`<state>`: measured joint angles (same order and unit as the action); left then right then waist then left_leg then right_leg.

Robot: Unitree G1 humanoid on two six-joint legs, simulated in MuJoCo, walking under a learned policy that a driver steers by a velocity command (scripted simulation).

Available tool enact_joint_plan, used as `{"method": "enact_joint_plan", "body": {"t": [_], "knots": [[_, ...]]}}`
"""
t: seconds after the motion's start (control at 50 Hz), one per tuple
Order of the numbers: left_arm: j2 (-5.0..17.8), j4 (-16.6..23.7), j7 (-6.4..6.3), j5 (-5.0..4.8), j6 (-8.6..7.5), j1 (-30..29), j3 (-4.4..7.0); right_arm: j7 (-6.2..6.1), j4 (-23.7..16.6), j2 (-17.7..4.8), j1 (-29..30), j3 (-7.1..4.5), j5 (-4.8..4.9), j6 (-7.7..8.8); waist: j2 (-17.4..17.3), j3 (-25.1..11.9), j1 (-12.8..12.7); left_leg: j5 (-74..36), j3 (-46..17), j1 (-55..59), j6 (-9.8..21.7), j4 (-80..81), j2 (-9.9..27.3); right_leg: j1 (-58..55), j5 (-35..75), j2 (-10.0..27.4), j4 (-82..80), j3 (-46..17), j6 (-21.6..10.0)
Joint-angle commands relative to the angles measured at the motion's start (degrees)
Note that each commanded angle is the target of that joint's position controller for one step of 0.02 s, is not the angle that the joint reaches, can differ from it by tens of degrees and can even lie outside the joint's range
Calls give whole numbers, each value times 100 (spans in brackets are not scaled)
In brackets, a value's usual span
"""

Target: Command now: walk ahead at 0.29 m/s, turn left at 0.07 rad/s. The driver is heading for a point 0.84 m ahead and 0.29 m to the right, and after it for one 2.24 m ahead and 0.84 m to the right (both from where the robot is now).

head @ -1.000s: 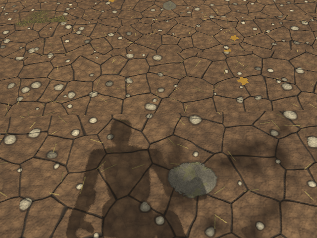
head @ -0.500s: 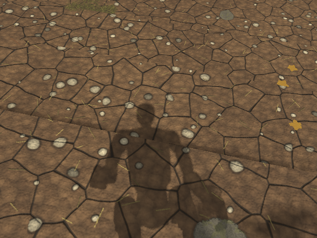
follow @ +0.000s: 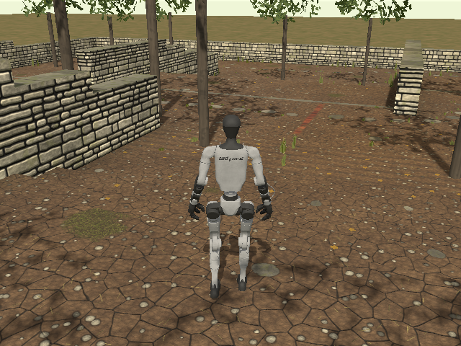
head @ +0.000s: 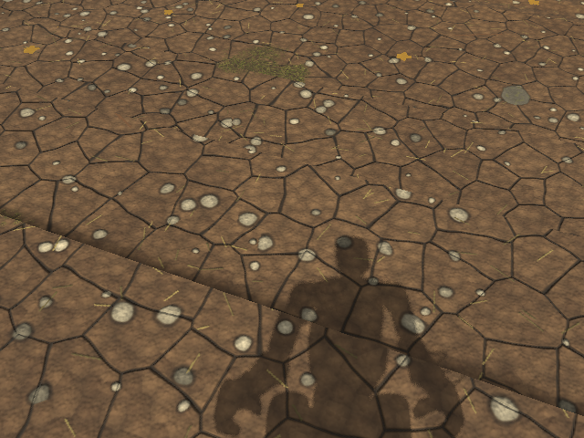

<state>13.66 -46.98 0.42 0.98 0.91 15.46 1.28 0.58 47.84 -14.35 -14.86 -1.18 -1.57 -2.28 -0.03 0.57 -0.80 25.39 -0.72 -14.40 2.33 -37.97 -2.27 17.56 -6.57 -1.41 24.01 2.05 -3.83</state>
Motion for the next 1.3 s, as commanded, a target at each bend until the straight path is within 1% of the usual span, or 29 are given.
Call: {"method": "enact_joint_plan", "body": {"t": [0.02,0.04,0.06,0.08,0.1,0.12,0.14,0.18,0.26,0.36,0.4,0.44,0.46,0.48,0.5,0.52,0.54,0.56,0.58,0.64,0.72,0.76,0.8,0.82,0.84,0.86,0.9,1.02,1.3], "knots": [[966,319,-37,-80,55,-368,318,-20,159,-387,-1075,-87,-25,169,683,62,551,-490,477,1468,383,1280,-209,1143,-3281,1018,-1384,-1375,-380],[754,414,-44,-73,56,-622,284,-68,280,-513,-1385,-102,-60,224,263,318,724,62,-52,1826,586,2007,80,1730,-3271,729,-726,-1062,-128],[174,555,-19,-90,6,-687,155,-131,320,-782,-1611,-138,-97,290,-1149,127,725,1578,-2052,2244,838,2968,1549,2440,-2926,179,1305,-321,59],[415,726,-11,-24,-52,-973,196,-170,224,-1219,-1200,-278,-10,302,-1269,928,622,2593,-3530,1166,1237,3740,2440,3039,-1839,-122,1978,-70,164],[715,696,42,21,-96,-1020,286,-203,203,-1010,-825,-239,14,344,-597,1213,342,2147,-3139,758,1186,3774,2193,2774,-1178,250,2311,-501,160],[721,553,113,31,-144,-715,313,-184,163,-917,-531,-221,64,421,-606,1007,106,1487,-2646,854,1021,3714,1890,2619,-862,248,2381,-495,206],[778,387,149,71,-167,-493,334,-153,163,-855,-453,-219,71,491,-546,793,45,706,-2113,1109,901,3639,1613,2487,-674,249,2550,-415,269],[695,271,201,133,-173,-436,334,-138,274,-697,-656,-186,110,606,-548,487,93,-124,-1484,1309,854,3512,1331,2318,-459,305,2849,-190,361],[473,492,207,111,-157,-1156,250,-128,561,-630,-1253,-194,83,649,-568,656,392,-853,-1149,1512,951,3443,1314,2562,-203,460,2433,-1,506],[207,580,139,70,-235,-1441,120,-171,843,-617,-1531,-153,21,607,-758,560,476,-4604,-460,1366,743,2311,1228,1361,-413,185,1301,383,357],[313,446,47,29,-268,-1087,154,-184,869,-686,-1413,-160,37,603,-802,361,313,-5476,-500,1296,590,1820,1241,602,-259,5,938,369,173],[504,23,-64,96,-395,87,235,-185,872,-708,-1184,-159,152,633,-477,-181,-256,-5415,-278,995,306,551,892,-1019,838,-27,-30,284,-31],[930,-156,-126,187,-477,916,326,-205,699,-517,-1182,-90,198,672,-3,-895,-492,-3498,-156,70,123,-576,644,-2505,2457,1059,206,-668,-217],[1508,-200,-110,111,-419,1181,448,-227,793,77,-2062,26,382,611,1377,-1858,-279,670,220,-940,-80,-2381,-187,-3628,4807,2791,338,-2484,-1274],[1228,-232,-67,-165,-361,1091,403,-284,912,-498,-1808,-141,198,474,632,-1823,-303,872,-390,-768,-55,-2926,-110,-2809,4595,2612,62,-2594,-1417],[881,-143,-73,-151,-354,411,283,-261,826,-394,-1410,-149,121,428,529,-1031,-68,672,-423,-927,-45,-3062,59,-2049,3846,2337,-203,-2045,-1313],[468,-59,-92,-86,-348,-111,147,-231,793,-226,-1102,-106,59,412,376,-491,45,370,-394,-959,-44,-2744,241,-1420,3355,2035,-496,-1612,-1116],[267,-73,-132,-56,-360,-313,60,-202,782,-191,-944,-119,26,362,466,-201,160,129,-371,-788,-74,-2322,387,-977,3256,1772,-689,-1230,-936],[194,-126,-164,-36,-364,-438,18,-182,860,-116,-1088,-103,-10,292,618,-157,313,-54,-252,-406,-133,-1979,413,-598,3314,1527,-756,-879,-812],[281,-333,-178,46,-413,-242,-6,-190,1049,99,-1201,-46,32,165,604,-366,384,-189,-38,190,-221,-975,273,-393,3253,1323,-700,-528,-774],[447,-494,-186,30,-263,-145,20,-253,1074,14,-698,-27,37,30,742,-249,213,-626,115,462,-203,88,241,-50,365,1278,-970,-831,-747],[424,-510,-188,-37,-160,-309,11,-247,1152,80,-627,4,2,35,556,-8,319,-1274,182,941,-119,794,242,508,-1286,1176,-1069,-932,-547],[292,-582,-184,-21,-118,-174,-20,-268,1132,-50,-497,29,-77,127,161,292,275,-1583,-384,1191,-24,1577,679,907,-2085,1013,-1051,-998,-130],[203,-636,-165,-76,-89,142,-6,-288,1139,-289,-340,-5,-24,169,-318,531,-12,-1235,-760,665,88,1746,911,736,-1870,641,-1009,-748,31],[143,-762,-162,-81,-61,202,-18,-280,1225,-167,-264,14,63,193,-601,620,-13,-749,-800,-35,116,1988,905,11,-1279,488,-832,-546,96],[147,-839,-165,-55,-57,259,-11,-279,1251,-30,-203,52,82,237,-590,562,-51,-726,-771,-259,62,2135,860,-476,-848,501,-681,-534,105],[181,-976,-170,-22,-77,368,-2,-303,1311,-18,-169,50,111,289,-466,350,-76,-1166,-639,-62,-1,2140,763,-785,-476,574,-604,-569,71],[59,-1239,-223,-26,-114,375,-54,-326,1513,75,-313,63,115,280,-64,290,8,-1667,-527,390,47,2032,737,-668,-285,632,-705,-579,102],[-80,-1652,-289,-33,-89,566,-106,-348,1812,242,-528,118,103,274,-16,341,4,-1885,-457,415,51,2040,716,-795,-10,671,-613,-569,93]]}}
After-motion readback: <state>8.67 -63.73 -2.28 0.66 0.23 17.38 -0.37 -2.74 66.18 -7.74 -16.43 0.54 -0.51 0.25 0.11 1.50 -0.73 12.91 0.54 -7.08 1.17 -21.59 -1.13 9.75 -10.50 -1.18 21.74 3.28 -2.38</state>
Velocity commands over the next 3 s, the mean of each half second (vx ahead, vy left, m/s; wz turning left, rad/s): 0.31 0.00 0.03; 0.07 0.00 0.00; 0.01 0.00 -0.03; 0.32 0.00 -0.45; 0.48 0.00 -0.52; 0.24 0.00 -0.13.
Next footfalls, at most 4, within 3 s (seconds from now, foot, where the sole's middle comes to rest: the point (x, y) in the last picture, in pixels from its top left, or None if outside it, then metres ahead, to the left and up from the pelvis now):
0.04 left None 0.01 0.10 -0.78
0.46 right None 0.26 -0.12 -0.78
0.80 left None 0.23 0.08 -0.78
1.82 right None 0.33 -0.18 -0.78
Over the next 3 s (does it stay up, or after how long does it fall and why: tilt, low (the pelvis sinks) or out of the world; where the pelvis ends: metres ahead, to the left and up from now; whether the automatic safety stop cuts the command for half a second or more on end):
stays up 0.76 -0.44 -0.18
